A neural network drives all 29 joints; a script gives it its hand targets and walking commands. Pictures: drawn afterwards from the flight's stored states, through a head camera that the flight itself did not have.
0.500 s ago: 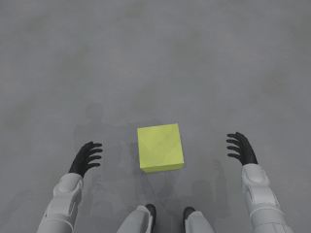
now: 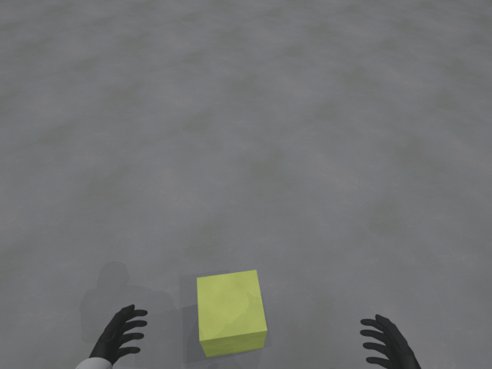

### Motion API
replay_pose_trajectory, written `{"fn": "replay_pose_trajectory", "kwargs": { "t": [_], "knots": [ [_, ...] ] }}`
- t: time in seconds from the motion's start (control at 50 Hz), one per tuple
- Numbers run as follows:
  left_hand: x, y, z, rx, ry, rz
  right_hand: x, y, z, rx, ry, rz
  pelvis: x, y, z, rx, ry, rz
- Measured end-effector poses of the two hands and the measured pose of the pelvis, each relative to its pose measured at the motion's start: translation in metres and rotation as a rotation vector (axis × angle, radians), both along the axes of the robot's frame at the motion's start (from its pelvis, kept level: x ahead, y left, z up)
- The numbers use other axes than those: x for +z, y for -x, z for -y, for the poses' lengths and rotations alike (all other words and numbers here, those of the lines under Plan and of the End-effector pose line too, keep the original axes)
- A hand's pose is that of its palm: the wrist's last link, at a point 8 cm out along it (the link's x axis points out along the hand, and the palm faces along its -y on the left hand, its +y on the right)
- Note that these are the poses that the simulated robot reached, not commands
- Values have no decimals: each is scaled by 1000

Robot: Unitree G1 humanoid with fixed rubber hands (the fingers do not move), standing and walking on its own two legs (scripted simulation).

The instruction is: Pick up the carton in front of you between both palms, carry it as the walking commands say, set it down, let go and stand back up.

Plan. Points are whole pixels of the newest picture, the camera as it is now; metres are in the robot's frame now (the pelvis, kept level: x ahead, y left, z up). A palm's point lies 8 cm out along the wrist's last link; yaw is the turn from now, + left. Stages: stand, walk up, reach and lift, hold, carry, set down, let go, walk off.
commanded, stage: let go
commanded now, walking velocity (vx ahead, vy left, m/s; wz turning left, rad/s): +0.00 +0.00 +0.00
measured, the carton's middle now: (231, 314) +0.40 +0.07 -0.65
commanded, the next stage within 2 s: stand in 0.32 s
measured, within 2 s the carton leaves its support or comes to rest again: neither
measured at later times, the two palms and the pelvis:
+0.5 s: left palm out of the picture +0.14 +0.29 -0.08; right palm out of the picture +0.13 -0.27 -0.08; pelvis -0.01 +0.01 -0.01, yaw +0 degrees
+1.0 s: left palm out of the picture +0.13 +0.31 -0.10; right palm out of the picture +0.12 -0.27 -0.09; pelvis +0.01 +0.02 +0.00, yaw +0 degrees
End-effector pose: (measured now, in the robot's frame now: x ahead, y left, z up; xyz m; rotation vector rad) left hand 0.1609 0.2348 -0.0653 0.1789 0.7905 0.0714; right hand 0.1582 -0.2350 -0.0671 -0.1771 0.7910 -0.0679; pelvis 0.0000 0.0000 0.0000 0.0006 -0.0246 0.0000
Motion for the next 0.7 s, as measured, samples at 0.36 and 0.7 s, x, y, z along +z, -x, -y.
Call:
{"fn": "replay_pose_trajectory", "kwargs": {
  "t": [0.36,0.7],
  "knots": [
    [5,-2,-12,13,-66,19,-10,12,-8,-10,45,-6,-6,8,-9,5,3,49],
    [-33,30,-70,36,-168,-148,-11,32,44,-85,229,-142,-3,-4,-18,-8,7,-19]
  ]
}}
